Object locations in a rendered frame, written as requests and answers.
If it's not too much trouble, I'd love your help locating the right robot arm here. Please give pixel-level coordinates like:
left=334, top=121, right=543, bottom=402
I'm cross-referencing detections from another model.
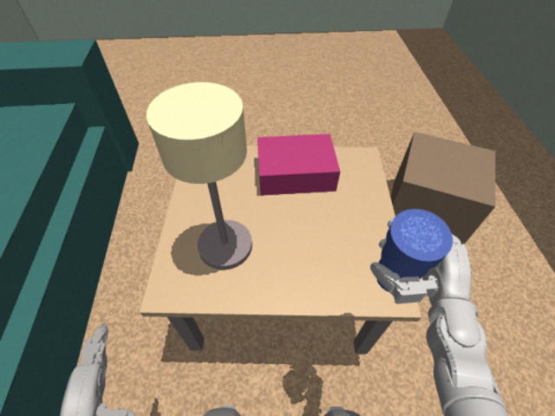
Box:
left=427, top=297, right=508, bottom=416

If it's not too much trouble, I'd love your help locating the left robot hand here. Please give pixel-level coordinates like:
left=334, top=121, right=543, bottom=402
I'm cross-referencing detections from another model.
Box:
left=60, top=324, right=134, bottom=416

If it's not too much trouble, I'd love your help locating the right robot hand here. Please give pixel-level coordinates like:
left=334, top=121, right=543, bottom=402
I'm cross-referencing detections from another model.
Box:
left=370, top=218, right=472, bottom=305

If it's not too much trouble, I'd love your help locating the sofa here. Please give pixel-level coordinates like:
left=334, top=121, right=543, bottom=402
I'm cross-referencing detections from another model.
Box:
left=0, top=39, right=139, bottom=416

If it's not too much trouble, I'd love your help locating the desk lamp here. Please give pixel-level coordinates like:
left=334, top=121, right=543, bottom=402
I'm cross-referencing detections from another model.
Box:
left=147, top=82, right=252, bottom=270

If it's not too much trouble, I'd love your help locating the coffee table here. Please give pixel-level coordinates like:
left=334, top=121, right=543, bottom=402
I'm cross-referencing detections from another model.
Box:
left=140, top=146, right=421, bottom=354

